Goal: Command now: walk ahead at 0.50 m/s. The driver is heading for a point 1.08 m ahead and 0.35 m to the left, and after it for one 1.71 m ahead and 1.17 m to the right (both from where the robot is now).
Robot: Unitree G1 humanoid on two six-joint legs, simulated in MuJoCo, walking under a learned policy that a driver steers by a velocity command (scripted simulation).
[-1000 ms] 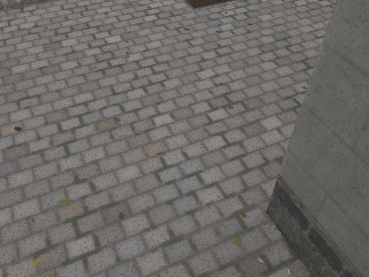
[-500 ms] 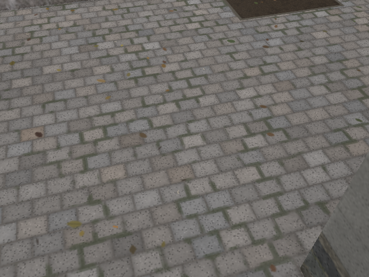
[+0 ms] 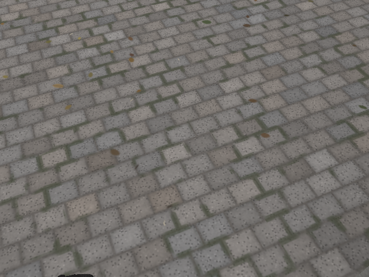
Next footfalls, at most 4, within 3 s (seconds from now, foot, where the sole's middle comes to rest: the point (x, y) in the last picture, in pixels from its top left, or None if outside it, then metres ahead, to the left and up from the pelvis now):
0.10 right None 0.23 -0.14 -0.77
0.70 left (143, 264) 0.53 0.15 -0.77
1.18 right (159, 178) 0.89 0.08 -0.77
1.62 left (88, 190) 0.86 0.38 -0.77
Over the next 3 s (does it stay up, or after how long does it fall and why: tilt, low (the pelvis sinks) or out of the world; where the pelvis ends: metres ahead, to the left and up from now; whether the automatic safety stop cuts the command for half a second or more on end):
stays up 0.94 0.26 0.01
